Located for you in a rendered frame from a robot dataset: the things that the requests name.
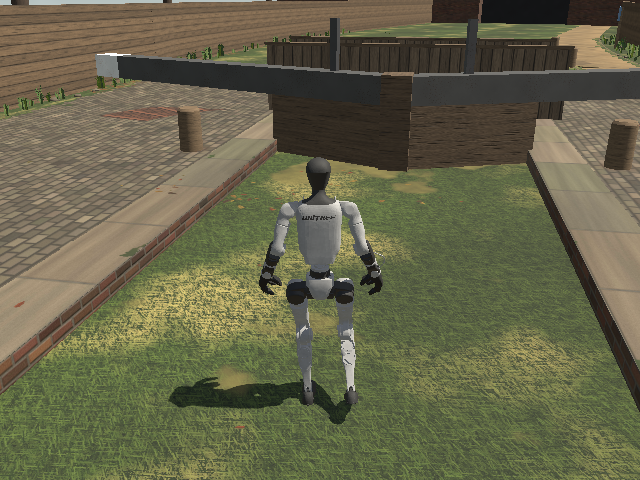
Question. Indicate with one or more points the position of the robot right upper arm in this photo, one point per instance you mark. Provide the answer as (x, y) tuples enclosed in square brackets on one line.
[(350, 210)]

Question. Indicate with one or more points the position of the robot shin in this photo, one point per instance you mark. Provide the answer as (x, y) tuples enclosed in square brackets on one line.
[(304, 353), (348, 358)]

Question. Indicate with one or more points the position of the robot left upper arm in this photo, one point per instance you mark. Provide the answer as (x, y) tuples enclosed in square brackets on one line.
[(287, 211)]

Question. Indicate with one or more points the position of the left robot hand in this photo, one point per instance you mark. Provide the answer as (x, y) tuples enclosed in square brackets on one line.
[(273, 281)]

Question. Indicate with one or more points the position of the right robot hand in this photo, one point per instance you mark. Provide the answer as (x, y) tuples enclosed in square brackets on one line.
[(370, 280)]

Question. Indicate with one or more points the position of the robot right shin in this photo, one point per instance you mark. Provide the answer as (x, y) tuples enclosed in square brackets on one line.
[(348, 358)]

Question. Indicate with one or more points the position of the robot left shin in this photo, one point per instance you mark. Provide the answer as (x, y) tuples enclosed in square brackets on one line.
[(304, 353)]

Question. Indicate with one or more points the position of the right robot forearm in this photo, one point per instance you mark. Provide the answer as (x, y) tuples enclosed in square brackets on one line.
[(370, 262)]

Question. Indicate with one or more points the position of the left robot forearm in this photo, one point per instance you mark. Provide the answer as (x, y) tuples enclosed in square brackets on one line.
[(269, 264)]

